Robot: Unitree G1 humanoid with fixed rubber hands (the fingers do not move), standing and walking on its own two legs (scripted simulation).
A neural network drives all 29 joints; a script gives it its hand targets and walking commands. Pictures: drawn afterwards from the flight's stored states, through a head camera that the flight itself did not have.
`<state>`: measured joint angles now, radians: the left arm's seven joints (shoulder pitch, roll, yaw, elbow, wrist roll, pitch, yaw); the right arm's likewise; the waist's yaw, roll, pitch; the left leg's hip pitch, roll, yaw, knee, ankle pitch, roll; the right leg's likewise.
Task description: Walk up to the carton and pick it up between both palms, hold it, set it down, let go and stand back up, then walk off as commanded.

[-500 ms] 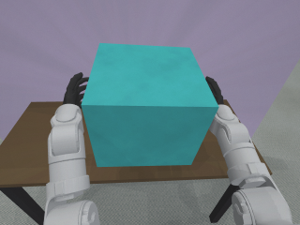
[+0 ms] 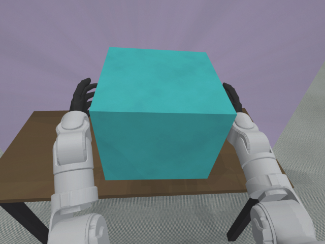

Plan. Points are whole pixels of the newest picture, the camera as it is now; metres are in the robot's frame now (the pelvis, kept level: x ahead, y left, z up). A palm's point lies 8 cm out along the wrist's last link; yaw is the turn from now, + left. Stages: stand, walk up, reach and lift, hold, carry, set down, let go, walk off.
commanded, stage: hold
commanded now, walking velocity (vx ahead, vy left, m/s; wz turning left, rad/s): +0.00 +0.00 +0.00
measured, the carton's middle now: (158, 112) +0.42 +0.00 +0.15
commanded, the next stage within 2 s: none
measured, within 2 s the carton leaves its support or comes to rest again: neither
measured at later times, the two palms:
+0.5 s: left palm (79, 114) +0.36 +0.18 +0.20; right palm (232, 115) +0.37 -0.18 +0.18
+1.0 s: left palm (78, 112) +0.37 +0.18 +0.20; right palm (231, 113) +0.37 -0.18 +0.18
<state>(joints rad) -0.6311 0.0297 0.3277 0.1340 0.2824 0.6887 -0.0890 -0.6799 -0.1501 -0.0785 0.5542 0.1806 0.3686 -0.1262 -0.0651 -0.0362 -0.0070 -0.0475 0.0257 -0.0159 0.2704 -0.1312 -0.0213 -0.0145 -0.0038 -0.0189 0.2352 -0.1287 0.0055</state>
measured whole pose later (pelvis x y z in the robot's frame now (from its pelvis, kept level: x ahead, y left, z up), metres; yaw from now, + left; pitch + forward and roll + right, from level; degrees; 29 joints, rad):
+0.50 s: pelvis +0.00 +0.00 +0.00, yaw +0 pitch -6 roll -1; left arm -0.59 0.02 0.31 0.08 0.29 0.70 -0.09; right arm -0.64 -0.16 -0.06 0.50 0.21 0.38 -0.14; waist -0.07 -0.04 0.00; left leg -0.04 0.02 -0.01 0.29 -0.15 -0.02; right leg 0.00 0.00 -0.02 0.23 -0.13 0.01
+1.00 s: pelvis +0.01 +0.00 +0.00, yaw +0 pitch -6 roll -1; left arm -0.59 0.03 0.32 0.08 0.27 0.69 -0.09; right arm -0.65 -0.15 -0.06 0.49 0.20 0.37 -0.14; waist -0.07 -0.04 0.00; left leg -0.04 0.02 -0.02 0.28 -0.15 -0.02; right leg 0.01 0.00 -0.02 0.23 -0.14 0.01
